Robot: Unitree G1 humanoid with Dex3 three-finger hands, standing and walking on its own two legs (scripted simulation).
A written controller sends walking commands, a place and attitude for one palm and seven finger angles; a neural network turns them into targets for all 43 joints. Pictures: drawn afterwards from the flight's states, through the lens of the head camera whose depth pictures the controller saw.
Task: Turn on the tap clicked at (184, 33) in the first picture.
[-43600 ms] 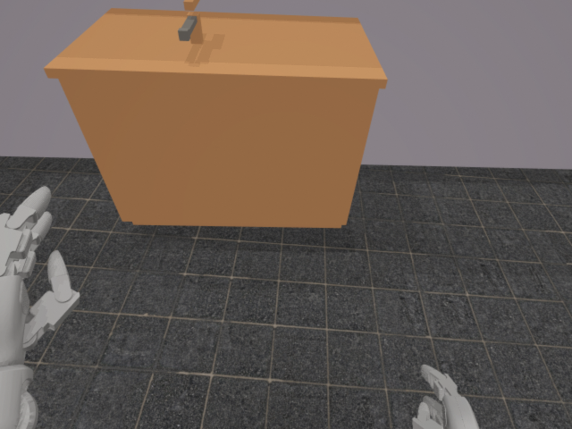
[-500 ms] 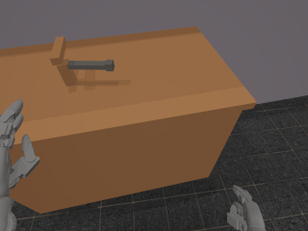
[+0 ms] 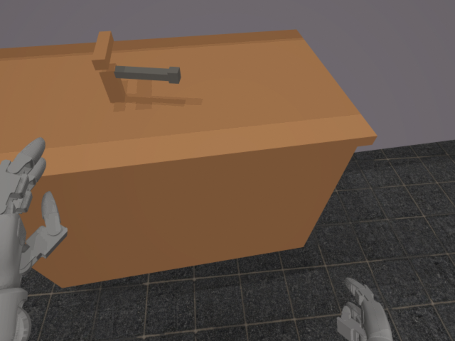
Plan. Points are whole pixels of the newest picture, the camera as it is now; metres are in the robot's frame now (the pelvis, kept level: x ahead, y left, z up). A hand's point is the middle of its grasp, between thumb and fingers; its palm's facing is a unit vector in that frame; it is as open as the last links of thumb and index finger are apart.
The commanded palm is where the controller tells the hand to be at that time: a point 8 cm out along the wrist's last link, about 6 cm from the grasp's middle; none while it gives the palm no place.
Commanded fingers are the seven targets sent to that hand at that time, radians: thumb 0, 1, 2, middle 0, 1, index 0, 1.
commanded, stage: step back with the hand held close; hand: left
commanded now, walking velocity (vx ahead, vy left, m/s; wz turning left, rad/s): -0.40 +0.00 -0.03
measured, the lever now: (174, 75) +0.67 +0.17 +0.11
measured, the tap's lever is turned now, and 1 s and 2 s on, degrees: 75 75 75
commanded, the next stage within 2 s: stop stepping back and stand still in 0.24 s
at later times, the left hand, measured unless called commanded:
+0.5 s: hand out of the picture +0.08 +0.17 +0.17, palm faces +0.28 -0.84 -0.45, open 7.4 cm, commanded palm +0.03 +0.23 +0.18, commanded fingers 0.00 0.90 0.90 -0.20 -0.30 -0.20 -0.30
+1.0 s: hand out of the picture +0.01 +0.20 +0.18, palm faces +0.44 -0.79 -0.43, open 7.4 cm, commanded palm -0.04 +0.23 +0.18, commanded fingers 0.00 0.90 0.90 -0.20 -0.30 -0.20 -0.30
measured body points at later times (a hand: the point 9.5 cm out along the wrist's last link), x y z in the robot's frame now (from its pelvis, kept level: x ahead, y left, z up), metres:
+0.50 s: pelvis -0.15 -0.04 +0.01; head -0.13 -0.06 +0.46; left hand +0.06 +0.22 +0.20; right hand +0.01 -0.27 -0.09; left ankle -0.07 +0.09 -0.69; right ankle -0.20 -0.12 -0.73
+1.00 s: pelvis -0.21 -0.04 +0.00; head -0.22 -0.07 +0.45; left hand -0.02 +0.24 +0.21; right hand -0.07 -0.28 -0.11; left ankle -0.24 +0.10 -0.72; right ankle -0.20 -0.12 -0.73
